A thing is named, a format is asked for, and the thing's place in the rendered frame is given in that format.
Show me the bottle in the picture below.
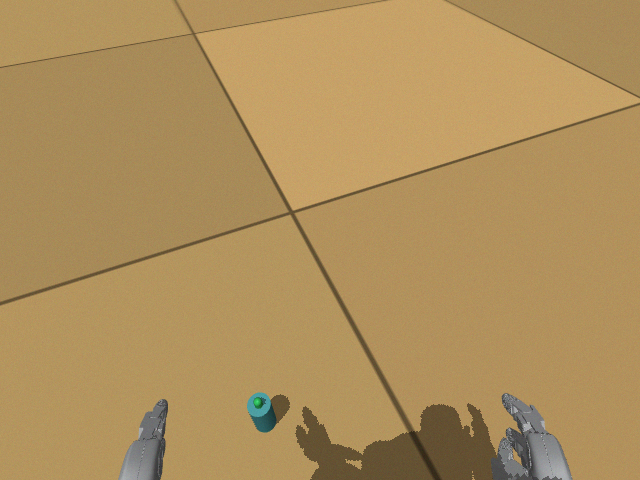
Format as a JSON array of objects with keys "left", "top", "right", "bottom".
[{"left": 247, "top": 392, "right": 276, "bottom": 433}]

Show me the right robot hand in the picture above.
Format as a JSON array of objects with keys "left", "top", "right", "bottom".
[{"left": 491, "top": 393, "right": 573, "bottom": 480}]

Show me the left robot hand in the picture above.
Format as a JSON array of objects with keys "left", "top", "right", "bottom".
[{"left": 118, "top": 399, "right": 168, "bottom": 480}]

